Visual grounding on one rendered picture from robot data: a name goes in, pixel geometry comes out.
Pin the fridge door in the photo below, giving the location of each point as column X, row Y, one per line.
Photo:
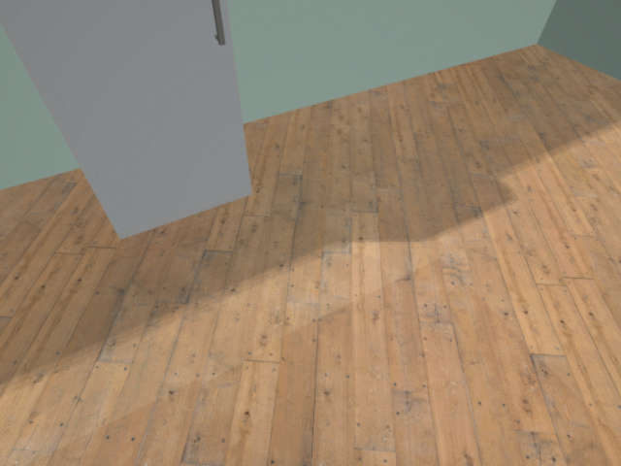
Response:
column 146, row 94

